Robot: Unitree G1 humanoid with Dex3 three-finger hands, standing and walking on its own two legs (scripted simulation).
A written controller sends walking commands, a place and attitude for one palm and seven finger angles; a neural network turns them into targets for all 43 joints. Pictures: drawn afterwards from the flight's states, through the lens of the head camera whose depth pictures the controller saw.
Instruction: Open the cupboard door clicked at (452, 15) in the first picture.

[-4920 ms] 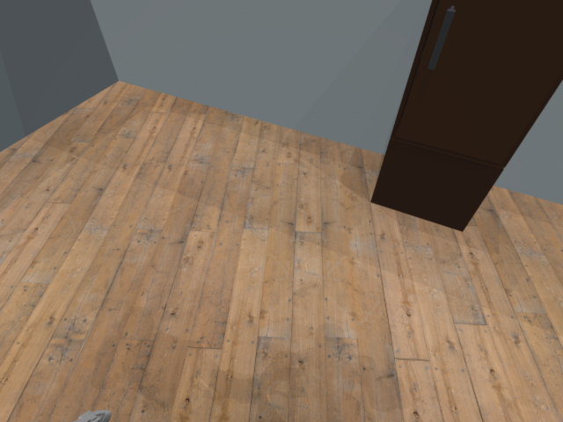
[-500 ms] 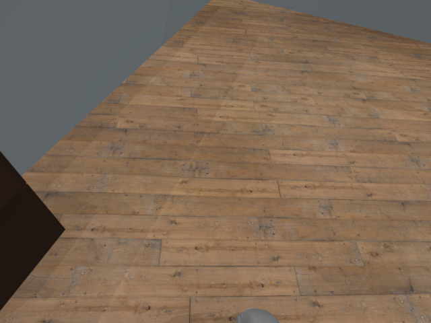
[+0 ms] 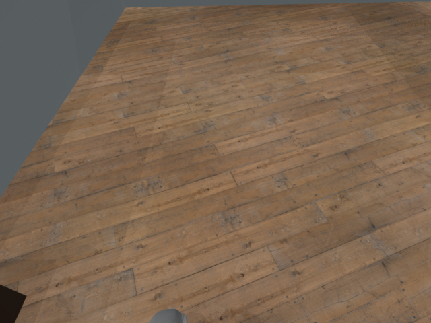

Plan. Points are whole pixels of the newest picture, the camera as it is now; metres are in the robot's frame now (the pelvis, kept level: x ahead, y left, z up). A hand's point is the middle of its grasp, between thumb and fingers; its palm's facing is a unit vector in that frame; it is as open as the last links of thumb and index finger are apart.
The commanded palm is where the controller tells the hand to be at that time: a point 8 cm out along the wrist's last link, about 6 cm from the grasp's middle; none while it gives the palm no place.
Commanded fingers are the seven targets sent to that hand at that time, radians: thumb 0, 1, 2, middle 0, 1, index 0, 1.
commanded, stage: walk to a spot facing it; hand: left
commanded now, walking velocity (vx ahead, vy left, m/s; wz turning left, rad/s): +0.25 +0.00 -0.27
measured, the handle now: out of the picture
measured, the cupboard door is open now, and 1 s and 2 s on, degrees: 0 0 0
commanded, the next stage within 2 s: turn to face it in 0.14 s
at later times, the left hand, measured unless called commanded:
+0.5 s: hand (113, 311) +0.18 +0.25 -0.17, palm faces -0.04 -0.99 -0.16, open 7.4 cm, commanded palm none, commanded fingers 0.00 0.90 0.90 -0.20 -0.30 -0.20 -0.30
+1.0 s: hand (123, 308) +0.18 +0.22 -0.14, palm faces +0.24 -0.94 -0.26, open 7.4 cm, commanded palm none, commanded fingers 0.00 0.90 0.90 -0.20 -0.30 -0.20 -0.30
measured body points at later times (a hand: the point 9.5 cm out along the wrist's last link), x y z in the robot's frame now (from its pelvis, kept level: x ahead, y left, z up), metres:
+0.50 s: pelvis +0.10 +0.07 +0.01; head +0.12 +0.10 +0.45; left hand +0.18 +0.30 -0.16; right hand +0.09 -0.17 -0.14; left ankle +0.12 +0.13 -0.74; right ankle +0.08 -0.09 -0.68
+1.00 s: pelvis +0.11 +0.01 +0.00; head +0.15 -0.01 +0.45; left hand +0.16 +0.26 -0.12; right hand +0.20 -0.24 -0.16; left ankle +0.06 +0.15 -0.65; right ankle +0.12 -0.07 -0.74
